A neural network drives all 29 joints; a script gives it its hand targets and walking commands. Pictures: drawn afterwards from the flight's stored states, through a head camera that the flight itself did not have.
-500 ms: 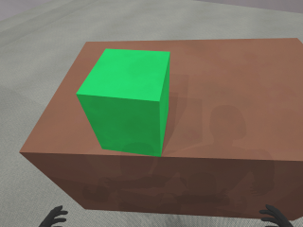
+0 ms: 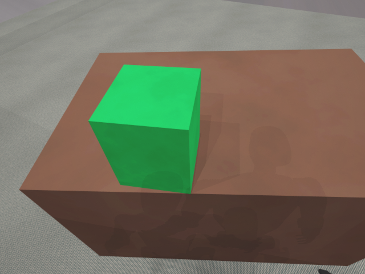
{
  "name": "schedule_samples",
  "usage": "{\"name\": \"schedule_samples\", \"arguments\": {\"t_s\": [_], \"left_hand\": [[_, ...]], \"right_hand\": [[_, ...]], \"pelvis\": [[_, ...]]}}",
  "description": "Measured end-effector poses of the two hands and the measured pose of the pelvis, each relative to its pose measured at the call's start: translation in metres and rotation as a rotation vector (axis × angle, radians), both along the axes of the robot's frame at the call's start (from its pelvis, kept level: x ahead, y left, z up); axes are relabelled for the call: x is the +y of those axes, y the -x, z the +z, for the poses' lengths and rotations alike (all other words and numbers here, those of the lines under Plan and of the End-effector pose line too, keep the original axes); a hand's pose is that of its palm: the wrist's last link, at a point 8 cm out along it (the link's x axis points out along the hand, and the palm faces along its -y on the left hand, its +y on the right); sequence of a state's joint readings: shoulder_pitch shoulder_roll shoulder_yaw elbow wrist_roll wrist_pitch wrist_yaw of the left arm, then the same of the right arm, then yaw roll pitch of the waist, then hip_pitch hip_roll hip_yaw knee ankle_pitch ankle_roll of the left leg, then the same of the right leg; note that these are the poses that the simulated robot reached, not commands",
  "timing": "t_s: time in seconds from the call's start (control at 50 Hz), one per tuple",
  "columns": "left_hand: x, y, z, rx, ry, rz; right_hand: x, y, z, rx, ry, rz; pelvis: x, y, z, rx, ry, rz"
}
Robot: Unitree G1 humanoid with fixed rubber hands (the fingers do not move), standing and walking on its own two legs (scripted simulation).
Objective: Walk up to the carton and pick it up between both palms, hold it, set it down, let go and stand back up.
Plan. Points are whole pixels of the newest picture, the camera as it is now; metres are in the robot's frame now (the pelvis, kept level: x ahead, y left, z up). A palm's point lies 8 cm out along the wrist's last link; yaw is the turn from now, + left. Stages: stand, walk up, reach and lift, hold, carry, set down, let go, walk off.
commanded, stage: walk up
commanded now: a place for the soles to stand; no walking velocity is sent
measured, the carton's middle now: (157, 130) +0.46 +0.10 +0.05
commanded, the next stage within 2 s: stand in 1.56 s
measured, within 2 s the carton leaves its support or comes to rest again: neither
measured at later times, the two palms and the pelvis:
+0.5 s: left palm out of the picture +0.09 +0.42 -0.12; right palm out of the picture +0.12 -0.21 -0.12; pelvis +0.02 +0.09 -0.02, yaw -1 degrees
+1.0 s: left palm (23, 270) +0.17 +0.42 -0.11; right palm out of the picture +0.13 -0.20 -0.11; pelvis +0.05 +0.11 -0.01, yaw -4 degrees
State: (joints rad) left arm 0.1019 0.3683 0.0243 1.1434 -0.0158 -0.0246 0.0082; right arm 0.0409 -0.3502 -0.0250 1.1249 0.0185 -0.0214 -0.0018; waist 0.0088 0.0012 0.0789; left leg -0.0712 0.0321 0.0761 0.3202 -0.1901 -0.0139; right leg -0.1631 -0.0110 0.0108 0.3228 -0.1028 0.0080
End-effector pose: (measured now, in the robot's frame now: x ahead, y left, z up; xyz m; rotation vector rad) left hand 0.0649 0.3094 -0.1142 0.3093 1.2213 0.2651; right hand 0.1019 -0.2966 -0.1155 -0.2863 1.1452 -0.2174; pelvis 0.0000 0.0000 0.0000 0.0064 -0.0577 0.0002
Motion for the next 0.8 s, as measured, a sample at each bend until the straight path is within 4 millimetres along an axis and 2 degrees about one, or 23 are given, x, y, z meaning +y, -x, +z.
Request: {"name": "schedule_samples", "arguments": {"t_s": [0.06,0.16,0.22,0.28,0.32,0.42,0.5,0.6,0.7,0.8], "left_hand": [[0.009,-0.002,0.004,-0.025,-0.055,-0.007],[0.054,0.014,0.017,-0.030,-0.189,-0.005],[0.084,0.022,0.021,-0.030,-0.234,-0.008],[0.113,0.024,0.016,-0.041,-0.240,-0.014],[0.124,0.021,0.011,-0.044,-0.222,-0.009],[0.121,0.000,0.003,-0.045,-0.149,-0.059],[0.110,-0.021,-0.002,-0.070,-0.107,-0.108],[0.104,-0.053,0.005,-0.126,-0.053,-0.125],[0.109,-0.086,0.012,-0.157,-0.047,-0.139],[0.116,-0.105,0.013,-0.155,-0.065,-0.144]], "right_hand": [[-0.003,0.004,-0.003,0.026,0.001,0.010],[-0.004,-0.001,-0.006,0.039,0.042,0.052],[0.008,-0.004,-0.007,0.036,0.056,0.084],[0.027,-0.006,-0.007,0.026,0.066,0.103],[0.041,-0.004,-0.006,0.011,0.063,0.096],[0.072,-0.007,0.002,-0.055,0.049,0.052],[0.087,-0.019,-0.002,-0.087,0.023,0.044],[0.105,-0.032,-0.002,-0.097,-0.009,0.033],[0.109,-0.044,0.006,-0.116,-0.003,0.008],[0.101,-0.049,0.013,-0.120,0.026,-0.028]], "pelvis": [[0.003,0.000,-0.003,0.015,0.004,0.000],[0.021,0.005,-0.011,0.026,0.031,0.014],[0.036,0.007,-0.017,0.021,0.045,0.035],[0.056,0.008,-0.025,0.009,0.035,0.045],[0.067,0.006,-0.028,-0.006,0.012,0.032],[0.082,-0.006,-0.022,-0.009,0.006,0.006],[0.090,-0.016,-0.023,-0.012,0.002,-0.023],[0.101,-0.028,-0.016,-0.015,0.008,-0.030],[0.108,-0.038,-0.010,-0.005,0.005,-0.052],[0.111,-0.043,-0.008,-0.003,0.004,-0.065]]}}
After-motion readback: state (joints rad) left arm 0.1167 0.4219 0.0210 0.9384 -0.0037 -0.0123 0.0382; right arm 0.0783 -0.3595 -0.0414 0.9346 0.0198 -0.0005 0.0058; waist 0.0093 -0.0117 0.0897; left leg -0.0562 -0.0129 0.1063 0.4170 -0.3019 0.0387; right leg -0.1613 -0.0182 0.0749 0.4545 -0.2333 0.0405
